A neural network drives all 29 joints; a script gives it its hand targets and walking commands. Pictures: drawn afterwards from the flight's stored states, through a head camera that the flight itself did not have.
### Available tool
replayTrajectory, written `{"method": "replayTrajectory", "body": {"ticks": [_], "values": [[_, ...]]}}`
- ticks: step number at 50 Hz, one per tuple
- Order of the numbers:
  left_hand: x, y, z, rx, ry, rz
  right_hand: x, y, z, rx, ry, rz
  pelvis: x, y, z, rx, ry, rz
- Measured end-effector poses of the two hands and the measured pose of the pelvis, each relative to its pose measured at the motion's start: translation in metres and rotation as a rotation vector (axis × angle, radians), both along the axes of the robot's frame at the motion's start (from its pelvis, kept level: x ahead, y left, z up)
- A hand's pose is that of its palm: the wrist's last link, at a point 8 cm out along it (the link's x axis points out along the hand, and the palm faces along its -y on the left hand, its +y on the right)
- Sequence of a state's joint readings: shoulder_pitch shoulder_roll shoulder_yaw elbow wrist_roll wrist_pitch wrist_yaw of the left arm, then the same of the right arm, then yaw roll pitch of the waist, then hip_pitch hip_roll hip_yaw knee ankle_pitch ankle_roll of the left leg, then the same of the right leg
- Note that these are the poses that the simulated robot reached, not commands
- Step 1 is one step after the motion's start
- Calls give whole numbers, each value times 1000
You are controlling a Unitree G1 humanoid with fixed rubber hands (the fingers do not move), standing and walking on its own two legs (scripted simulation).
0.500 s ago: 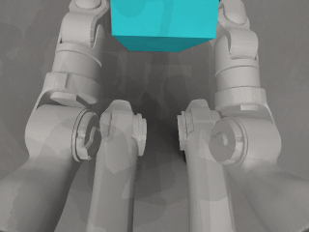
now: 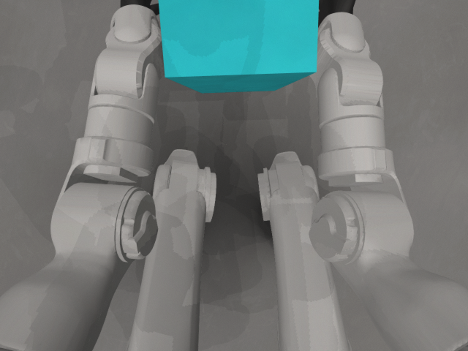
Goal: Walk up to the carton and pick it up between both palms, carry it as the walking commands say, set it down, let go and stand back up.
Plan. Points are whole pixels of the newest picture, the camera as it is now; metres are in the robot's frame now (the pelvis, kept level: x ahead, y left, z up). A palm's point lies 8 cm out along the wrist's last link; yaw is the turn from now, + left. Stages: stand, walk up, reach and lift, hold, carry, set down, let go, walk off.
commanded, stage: reach and lift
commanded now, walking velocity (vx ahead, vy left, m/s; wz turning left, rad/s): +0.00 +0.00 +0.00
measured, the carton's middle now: (237, 18) +0.54 +0.01 -0.15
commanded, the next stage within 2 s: none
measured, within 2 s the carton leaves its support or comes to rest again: neither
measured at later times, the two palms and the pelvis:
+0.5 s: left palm (119, 0) +0.51 +0.13 -0.04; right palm (354, 6) +0.51 -0.10 -0.03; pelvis -0.01 +0.00 +0.05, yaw +1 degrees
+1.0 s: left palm out of the picture +0.49 +0.12 +0.02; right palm (403, 1) +0.49 -0.11 +0.04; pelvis -0.01 +0.00 +0.10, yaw +1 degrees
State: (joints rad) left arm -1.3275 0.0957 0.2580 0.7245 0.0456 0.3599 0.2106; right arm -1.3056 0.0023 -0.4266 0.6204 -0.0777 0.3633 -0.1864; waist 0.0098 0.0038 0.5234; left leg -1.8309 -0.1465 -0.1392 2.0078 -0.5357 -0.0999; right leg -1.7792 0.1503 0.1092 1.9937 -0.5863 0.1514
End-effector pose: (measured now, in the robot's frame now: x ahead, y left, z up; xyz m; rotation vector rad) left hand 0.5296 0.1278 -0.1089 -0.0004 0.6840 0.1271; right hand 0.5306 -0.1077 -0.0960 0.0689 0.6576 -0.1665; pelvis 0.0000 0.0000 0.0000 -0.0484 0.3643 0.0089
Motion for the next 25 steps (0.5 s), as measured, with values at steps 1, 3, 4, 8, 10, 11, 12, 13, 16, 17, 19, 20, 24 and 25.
{"method": "replayTrajectory", "body": {"ticks": [1,3,4,8,10,11,12,13,16,17,19,20,24,25], "values": [[-1,0,3,0,-3,-2,-1,0,3,-2,-3,-1,-1,0,1,-1,-2,0],[-2,-1,7,-2,-6,-4,-3,-1,8,-5,-6,-2,-4,1,3,-2,-8,-1],[-3,-2,9,-4,-7,-5,-4,-2,10,-7,-7,-3,-5,1,3,-3,-10,-1],[-9,-3,15,-11,0,-4,-8,-3,19,-11,0,-3,-10,2,7,-7,-22,-2],[-12,-3,19,-11,8,-1,-10,-2,24,-12,7,0,-11,2,9,-8,-28,-2],[-14,-2,21,-11,11,1,-11,-2,26,-12,11,2,-12,2,11,-9,-31,-1],[-15,-2,23,-10,15,3,-12,-1,29,-11,14,4,-12,3,12,-10,-34,-1],[-16,-1,26,-8,18,5,-12,-1,31,-10,17,6,-13,3,14,-11,-37,0],[-19,2,36,-4,22,10,-13,2,40,-8,22,15,-14,3,21,-14,-46,3],[-19,2,40,-3,24,13,-14,3,43,-6,23,16,-14,3,23,-14,-48,5],[-20,4,47,0,25,17,-14,4,49,-2,25,19,-14,3,28,-15,-53,8],[-20,4,51,1,25,17,-15,5,52,-1,24,20,-14,3,31,-16,-55,10],[-19,4,65,5,18,17,-15,4,64,2,17,18,-13,4,42,-17,-59,15],[-19,4,68,5,18,16,-16,4,66,3,17,16,-13,4,45,-18,-60,16]]}}
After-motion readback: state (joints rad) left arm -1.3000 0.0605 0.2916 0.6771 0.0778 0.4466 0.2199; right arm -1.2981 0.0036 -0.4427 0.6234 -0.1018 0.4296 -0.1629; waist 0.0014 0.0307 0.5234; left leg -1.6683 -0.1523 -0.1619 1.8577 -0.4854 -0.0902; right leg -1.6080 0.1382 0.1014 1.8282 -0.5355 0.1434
